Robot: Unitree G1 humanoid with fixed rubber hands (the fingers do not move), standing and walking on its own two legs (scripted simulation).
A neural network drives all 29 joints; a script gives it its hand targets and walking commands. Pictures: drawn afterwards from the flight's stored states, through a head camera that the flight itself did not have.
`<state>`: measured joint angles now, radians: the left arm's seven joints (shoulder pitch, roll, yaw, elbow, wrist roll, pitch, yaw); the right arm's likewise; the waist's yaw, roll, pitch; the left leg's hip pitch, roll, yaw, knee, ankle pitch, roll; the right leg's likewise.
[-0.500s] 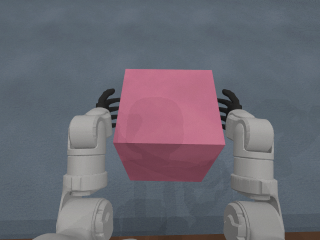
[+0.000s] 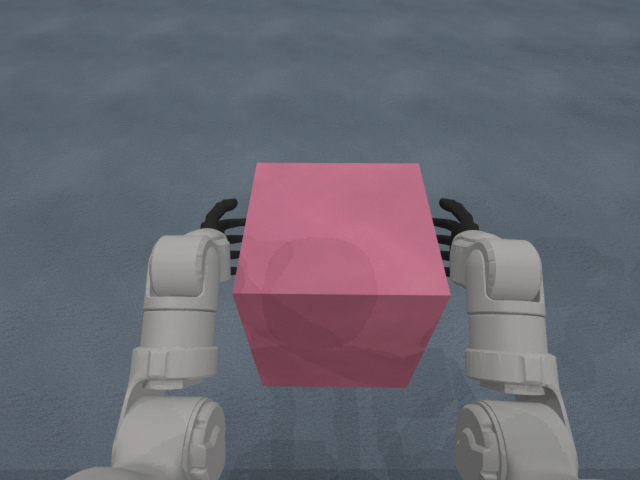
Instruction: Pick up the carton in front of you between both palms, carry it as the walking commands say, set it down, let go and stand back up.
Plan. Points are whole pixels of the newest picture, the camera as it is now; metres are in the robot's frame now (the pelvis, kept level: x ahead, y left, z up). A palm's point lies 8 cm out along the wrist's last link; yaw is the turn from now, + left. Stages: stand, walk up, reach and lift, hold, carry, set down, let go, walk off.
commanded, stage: carry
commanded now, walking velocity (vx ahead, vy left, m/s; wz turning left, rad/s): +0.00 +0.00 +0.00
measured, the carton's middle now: (335, 281) +0.36 +0.00 +0.04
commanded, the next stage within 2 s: none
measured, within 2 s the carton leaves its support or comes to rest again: neither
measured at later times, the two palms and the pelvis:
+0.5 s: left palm (204, 246) +0.35 +0.16 +0.12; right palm (454, 249) +0.35 -0.14 +0.13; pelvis +0.01 +0.01 -0.01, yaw +0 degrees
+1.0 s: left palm (218, 174) +0.52 +0.18 +0.09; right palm (409, 165) +0.55 -0.12 +0.10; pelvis +0.17 +0.01 -0.02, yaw -1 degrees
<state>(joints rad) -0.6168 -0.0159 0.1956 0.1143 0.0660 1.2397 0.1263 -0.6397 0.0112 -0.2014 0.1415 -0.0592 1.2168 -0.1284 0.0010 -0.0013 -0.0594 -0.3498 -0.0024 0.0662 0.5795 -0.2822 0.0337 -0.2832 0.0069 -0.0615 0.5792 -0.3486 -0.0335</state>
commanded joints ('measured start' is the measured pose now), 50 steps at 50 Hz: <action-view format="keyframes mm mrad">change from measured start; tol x32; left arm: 1 -797 -1091 -630 -139 -446 -48 -237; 50 -801 -1123 -686 -159 -507 -67 -261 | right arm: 1 -729 1109 619 -112 432 -22 245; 50 -624 1045 572 -80 320 -23 212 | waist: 1 -1 1 -469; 50 173 -37 -289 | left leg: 1 214 134 -121 -42 410 57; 16 49 45 -76 -46 -190 38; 27 382 315 -489 -154 184 249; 34 -86 94 -55 201 159 71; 37 -515 -4 -85 486 -379 8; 50 -578 67 -93 95 396 -26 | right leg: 1 140 -140 116 -58 422 -37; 17 57 -177 241 -245 -260 -102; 26 -408 -6 38 255 -220 -17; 33 102 31 -27 -54 41 -35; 36 527 -331 599 -111 357 -264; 50 480 -192 309 72 369 -153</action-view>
